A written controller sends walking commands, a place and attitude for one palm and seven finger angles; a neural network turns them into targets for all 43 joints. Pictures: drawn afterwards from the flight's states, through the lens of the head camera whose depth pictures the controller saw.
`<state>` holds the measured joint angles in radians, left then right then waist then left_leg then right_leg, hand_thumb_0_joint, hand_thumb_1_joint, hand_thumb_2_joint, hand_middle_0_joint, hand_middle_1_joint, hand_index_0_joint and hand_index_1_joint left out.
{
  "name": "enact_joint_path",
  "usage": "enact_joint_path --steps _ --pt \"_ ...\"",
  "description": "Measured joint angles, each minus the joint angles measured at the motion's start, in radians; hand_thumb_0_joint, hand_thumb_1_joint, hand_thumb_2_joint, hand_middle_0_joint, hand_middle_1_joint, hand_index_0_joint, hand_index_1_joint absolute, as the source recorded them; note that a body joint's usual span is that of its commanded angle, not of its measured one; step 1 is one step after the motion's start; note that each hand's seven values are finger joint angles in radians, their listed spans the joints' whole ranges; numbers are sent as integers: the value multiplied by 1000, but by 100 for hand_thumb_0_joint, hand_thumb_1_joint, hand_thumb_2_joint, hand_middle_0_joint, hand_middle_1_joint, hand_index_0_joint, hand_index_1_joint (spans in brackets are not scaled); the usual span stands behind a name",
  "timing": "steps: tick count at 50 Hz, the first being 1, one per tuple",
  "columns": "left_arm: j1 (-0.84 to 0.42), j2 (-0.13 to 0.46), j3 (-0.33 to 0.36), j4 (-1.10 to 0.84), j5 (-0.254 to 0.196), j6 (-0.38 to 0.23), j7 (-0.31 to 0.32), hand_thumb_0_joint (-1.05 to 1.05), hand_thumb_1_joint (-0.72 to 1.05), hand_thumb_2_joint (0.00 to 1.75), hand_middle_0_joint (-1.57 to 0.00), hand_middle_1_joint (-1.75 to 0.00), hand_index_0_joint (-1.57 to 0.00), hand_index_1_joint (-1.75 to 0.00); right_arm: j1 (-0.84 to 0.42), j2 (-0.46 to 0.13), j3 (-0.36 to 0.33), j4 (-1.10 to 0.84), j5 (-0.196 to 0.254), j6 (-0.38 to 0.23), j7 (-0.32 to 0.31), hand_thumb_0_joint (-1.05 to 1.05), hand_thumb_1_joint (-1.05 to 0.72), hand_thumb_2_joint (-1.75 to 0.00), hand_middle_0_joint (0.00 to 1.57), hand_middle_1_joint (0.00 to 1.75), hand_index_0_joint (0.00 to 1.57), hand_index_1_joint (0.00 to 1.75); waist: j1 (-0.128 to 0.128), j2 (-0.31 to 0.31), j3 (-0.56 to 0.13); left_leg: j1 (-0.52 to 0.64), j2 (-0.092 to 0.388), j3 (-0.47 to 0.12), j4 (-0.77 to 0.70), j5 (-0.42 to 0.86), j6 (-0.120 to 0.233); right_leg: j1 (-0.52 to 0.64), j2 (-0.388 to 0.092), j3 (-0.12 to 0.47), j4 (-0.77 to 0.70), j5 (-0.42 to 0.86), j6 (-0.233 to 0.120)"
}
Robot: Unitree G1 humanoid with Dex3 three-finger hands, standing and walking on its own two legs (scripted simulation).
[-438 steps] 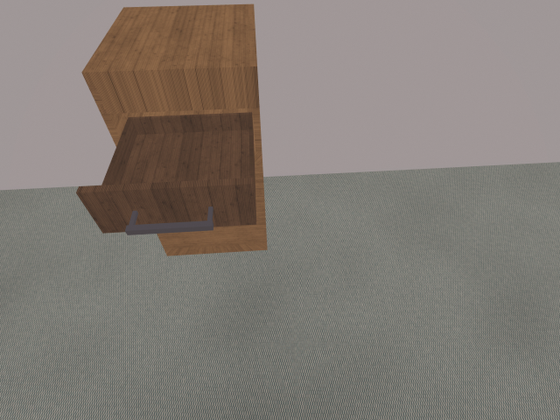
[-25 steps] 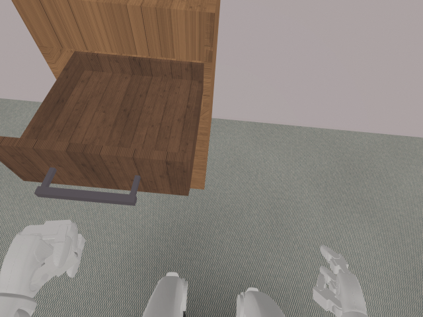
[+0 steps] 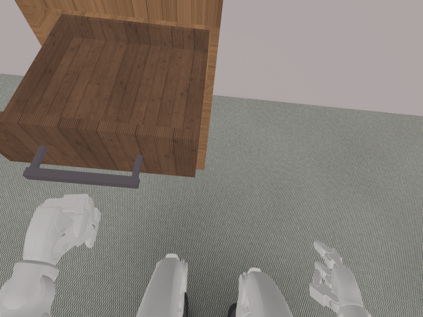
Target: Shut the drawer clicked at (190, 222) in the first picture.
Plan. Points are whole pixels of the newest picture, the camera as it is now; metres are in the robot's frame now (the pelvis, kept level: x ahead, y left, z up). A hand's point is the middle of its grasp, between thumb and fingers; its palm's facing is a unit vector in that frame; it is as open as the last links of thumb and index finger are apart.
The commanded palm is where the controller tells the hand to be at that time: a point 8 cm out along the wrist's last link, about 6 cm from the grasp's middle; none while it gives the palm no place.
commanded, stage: bring the fist close to the handle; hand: left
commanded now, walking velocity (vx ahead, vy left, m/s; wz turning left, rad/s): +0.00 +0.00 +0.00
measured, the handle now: (86, 167) +0.36 +0.26 +0.02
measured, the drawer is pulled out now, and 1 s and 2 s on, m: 0.30 0.29 0.17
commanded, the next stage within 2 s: push the drawer shut in 0.48 s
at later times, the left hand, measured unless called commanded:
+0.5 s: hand (100, 225) +0.26 +0.21 +0.02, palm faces +0.00 -1.00 -0.07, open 3.2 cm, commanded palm +0.25 +0.26 +0.02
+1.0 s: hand (103, 208) +0.29 +0.21 +0.02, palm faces -0.02 -1.00 -0.06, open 3.0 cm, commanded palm +0.30 +0.25 +0.02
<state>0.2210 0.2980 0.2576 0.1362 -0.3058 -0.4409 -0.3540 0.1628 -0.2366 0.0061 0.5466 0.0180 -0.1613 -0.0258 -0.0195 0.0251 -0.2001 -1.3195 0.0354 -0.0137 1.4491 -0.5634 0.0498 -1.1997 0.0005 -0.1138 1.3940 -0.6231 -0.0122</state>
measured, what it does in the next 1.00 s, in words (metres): stands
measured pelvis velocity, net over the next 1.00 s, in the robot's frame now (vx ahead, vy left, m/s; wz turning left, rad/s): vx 0.00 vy -0.02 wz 0.00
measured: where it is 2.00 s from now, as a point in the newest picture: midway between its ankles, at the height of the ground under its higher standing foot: outside the picture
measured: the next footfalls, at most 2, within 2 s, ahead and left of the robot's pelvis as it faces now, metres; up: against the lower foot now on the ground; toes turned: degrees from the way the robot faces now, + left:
none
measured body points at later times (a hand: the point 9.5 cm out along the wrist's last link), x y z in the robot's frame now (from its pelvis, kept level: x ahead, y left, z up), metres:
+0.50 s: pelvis +0.00 -0.01 -0.01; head +0.12 +0.01 +0.43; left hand +0.25 +0.26 +0.02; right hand +0.19 -0.25 -0.10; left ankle +0.06 +0.09 -0.59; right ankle +0.02 -0.12 -0.59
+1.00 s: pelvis +0.00 -0.02 -0.01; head +0.12 +0.01 +0.42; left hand +0.29 +0.27 +0.02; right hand +0.18 -0.27 -0.11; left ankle +0.06 +0.09 -0.59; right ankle +0.02 -0.12 -0.59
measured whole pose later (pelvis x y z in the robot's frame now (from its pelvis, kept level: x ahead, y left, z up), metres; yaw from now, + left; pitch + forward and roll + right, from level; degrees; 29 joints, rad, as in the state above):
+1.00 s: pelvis +0.00 -0.02 -0.01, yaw +0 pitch +26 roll -5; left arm 0.07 0.33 0.28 0.23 -0.31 -0.43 -0.36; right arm 0.18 -0.27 0.01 0.57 0.03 -0.12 -0.04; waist -0.01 0.04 -0.21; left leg -1.38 0.04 -0.03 1.48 -0.57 0.03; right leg -1.26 0.01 -0.13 1.44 -0.64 -0.04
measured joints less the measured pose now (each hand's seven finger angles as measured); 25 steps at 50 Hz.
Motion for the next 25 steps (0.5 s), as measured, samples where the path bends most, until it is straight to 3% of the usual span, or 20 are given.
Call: enact_joint_path --steps 7,16,25 --pt "-47 -4 -30 -3 16 -9 26 1 90 90 -140 -160 -140 -160 -1 -15 6 -9 -7 13 7 1 -90 -90 20 30 20 30 -1 6 -6 -50 -4 1 33 -7 4 -47 -6 0 34 -9 4" --pt "-12 -5 -35 -56 27 34 64 1 90 90 -140 -160 -140 -160 7 -6 1 -26 0 60 12 1 -90 -90 20 30 20 30 -4 9 -5 -38 2 7 20 -8 -1 -43 0 8 26 -9 -1" --pt "18 -1 -15 -23 10 -14 47 1 90 90 -140 -160 -140 -160 10 -13 1 -14 3 60 3 1 -90 -90 20 30 20 30 5 8 -17 -36 4 -9 24 -14 -15 -39 5 -7 32 -21 -16"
